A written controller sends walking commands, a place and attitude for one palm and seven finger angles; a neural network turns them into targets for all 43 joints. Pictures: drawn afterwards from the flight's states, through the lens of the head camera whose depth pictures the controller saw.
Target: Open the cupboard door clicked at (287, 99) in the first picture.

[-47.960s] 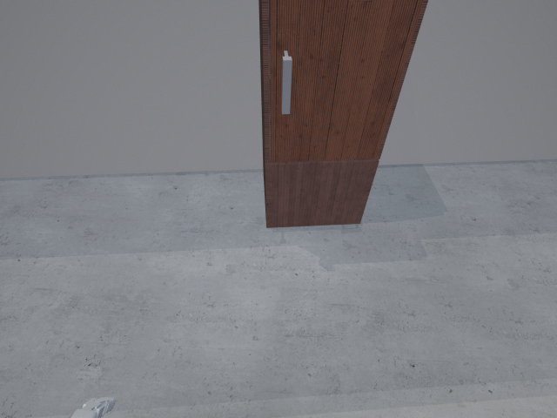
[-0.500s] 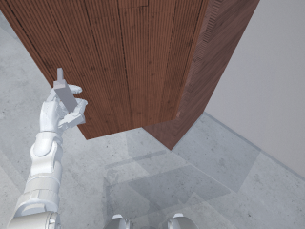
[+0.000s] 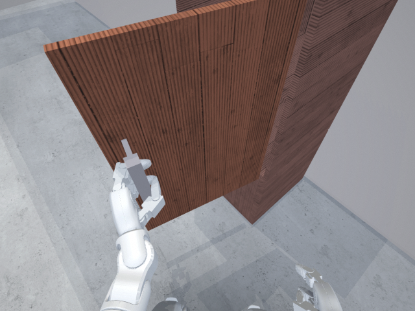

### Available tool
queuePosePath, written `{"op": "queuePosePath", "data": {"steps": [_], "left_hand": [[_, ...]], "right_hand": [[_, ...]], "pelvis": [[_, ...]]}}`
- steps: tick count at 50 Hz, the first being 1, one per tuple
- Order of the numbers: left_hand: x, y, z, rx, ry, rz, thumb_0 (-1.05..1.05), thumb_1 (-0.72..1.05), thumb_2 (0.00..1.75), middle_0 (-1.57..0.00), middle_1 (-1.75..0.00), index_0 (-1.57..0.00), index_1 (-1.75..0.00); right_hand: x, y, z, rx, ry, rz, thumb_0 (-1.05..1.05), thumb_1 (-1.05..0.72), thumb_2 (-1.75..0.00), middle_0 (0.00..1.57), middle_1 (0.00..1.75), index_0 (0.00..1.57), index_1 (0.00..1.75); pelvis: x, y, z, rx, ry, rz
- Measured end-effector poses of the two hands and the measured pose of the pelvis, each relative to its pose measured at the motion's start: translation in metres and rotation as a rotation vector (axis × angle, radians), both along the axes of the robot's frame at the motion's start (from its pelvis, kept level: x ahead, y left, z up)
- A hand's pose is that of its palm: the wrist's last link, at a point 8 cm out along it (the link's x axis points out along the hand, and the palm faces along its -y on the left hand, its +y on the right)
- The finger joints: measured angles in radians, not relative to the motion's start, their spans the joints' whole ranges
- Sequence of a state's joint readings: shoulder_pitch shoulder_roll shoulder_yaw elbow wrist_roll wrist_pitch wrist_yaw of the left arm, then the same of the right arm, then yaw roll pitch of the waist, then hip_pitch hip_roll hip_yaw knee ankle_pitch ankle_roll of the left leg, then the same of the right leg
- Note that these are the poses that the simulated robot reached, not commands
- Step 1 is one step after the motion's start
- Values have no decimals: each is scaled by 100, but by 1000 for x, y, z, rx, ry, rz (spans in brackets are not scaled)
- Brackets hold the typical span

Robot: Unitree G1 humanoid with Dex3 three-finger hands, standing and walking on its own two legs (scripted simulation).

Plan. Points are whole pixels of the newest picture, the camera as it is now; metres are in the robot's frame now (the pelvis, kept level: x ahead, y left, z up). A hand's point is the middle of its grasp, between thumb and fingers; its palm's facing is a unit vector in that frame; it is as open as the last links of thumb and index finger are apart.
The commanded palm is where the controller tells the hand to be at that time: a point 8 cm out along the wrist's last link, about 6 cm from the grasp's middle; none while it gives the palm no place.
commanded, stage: pull the door open along its arc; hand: left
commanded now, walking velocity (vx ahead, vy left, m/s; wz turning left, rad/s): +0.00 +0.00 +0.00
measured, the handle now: (139, 176) +0.36 +0.16 +0.04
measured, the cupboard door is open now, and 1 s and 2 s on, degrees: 76 88 91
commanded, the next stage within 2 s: open thumb and fingers to let go in 0.20 s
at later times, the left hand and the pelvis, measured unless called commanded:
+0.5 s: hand (180, 222) +0.27 +0.07 +0.05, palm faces +0.38 -0.93 -0.03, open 6.8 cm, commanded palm +0.22 +0.10 +0.05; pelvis +0.00 -0.02 -0.01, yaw +2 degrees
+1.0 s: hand (180, 220) +0.27 +0.07 +0.05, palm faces +0.33 -0.94 -0.03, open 14.5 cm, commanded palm +0.22 +0.10 +0.05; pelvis -0.01 -0.01 -0.01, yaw +2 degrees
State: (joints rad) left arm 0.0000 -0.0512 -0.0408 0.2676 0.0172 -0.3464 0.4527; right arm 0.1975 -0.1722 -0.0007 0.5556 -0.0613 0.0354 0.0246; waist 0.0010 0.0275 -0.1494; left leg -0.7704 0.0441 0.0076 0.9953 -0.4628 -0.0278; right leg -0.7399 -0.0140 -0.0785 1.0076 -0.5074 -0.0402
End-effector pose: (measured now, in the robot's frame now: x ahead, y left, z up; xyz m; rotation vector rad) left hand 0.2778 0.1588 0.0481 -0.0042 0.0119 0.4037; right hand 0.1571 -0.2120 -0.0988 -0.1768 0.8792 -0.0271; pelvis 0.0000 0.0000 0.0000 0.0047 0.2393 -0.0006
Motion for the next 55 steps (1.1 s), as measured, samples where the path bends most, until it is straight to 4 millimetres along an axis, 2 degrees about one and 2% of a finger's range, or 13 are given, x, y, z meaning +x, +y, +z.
{"op": "queuePosePath", "data": {"steps": [7,13,17,24,30,42,47,52,55], "left_hand": [[-33,-29,2,-29,29,-16,4,67,73,-29,-131,-34,-132],[-54,-50,3,1,30,-67,3,66,71,-30,-131,-34,-133],[-57,-54,3,19,20,-68,3,64,73,-32,-132,-34,-133],[-48,-51,0,24,17,-23,2,57,75,-36,-132,-36,-132],[-49,-49,3,25,27,-22,1,35,66,-35,-129,-36,-129],[-48,-49,2,29,10,-48,0,-30,39,-31,-119,-31,-119],[-46,-48,2,31,10,-53,0,-42,34,-28,-105,-28,-105],[-44,-49,2,27,15,-72,0,-47,32,-26,-86,-26,-86],[-45,-48,3,22,19,-82,-1,-49,31,-30,-76,-29,-79]], "right_hand": [[-11,-18,2,-14,5,-19,1,-90,-90,20,30,20,30],[-5,-25,4,-25,-42,-9,1,-90,-90,20,30,20,30],[5,-24,4,-23,-85,9,1,-90,-90,20,30,20,30],[19,-13,0,-2,-115,44,1,-90,-90,20,30,20,30],[20,-7,2,14,-121,54,1,-90,-90,20,30,20,30],[4,-11,-2,-17,-89,36,1,-90,-90,20,30,20,30],[0,-8,-3,-20,-82,30,1,-90,-90,20,30,20,30],[-1,-3,-1,-13,-86,28,1,-90,-90,20,30,20,30],[0,1,1,-8,-93,31,1,-90,-90,20,30,20,30]], "pelvis": [[5,-7,4,9,-21,5],[5,-13,2,15,-22,12],[2,-16,-2,13,-23,21],[-4,-19,-6,16,-15,30],[-4,-18,-4,16,-19,34],[-8,-10,-6,6,-20,31],[-10,-7,-6,4,-21,29],[-11,-4,-6,2,-24,25],[-11,-3,-5,-1,-27,24]]}}
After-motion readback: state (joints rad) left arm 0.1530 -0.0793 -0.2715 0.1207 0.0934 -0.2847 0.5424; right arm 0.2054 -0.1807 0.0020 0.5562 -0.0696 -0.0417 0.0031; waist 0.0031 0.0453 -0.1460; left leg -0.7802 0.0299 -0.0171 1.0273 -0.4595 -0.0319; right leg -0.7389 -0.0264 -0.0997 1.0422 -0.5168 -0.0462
